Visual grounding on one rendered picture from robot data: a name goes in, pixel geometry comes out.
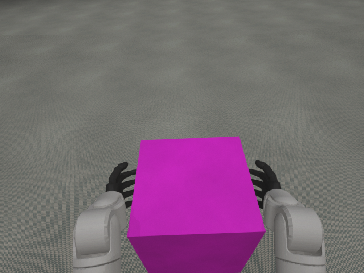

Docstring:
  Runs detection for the robot right hand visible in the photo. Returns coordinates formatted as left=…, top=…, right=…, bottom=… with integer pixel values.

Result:
left=249, top=160, right=281, bottom=209

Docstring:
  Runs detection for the robot left hand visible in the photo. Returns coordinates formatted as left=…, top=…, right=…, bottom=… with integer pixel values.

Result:
left=106, top=162, right=137, bottom=208

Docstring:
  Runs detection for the carton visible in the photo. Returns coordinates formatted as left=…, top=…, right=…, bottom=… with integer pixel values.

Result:
left=127, top=136, right=266, bottom=273

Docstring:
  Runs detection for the robot left forearm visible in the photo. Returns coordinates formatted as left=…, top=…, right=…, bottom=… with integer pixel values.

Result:
left=73, top=191, right=127, bottom=273

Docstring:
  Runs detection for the robot right forearm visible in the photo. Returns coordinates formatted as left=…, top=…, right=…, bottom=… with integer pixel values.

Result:
left=263, top=189, right=326, bottom=273

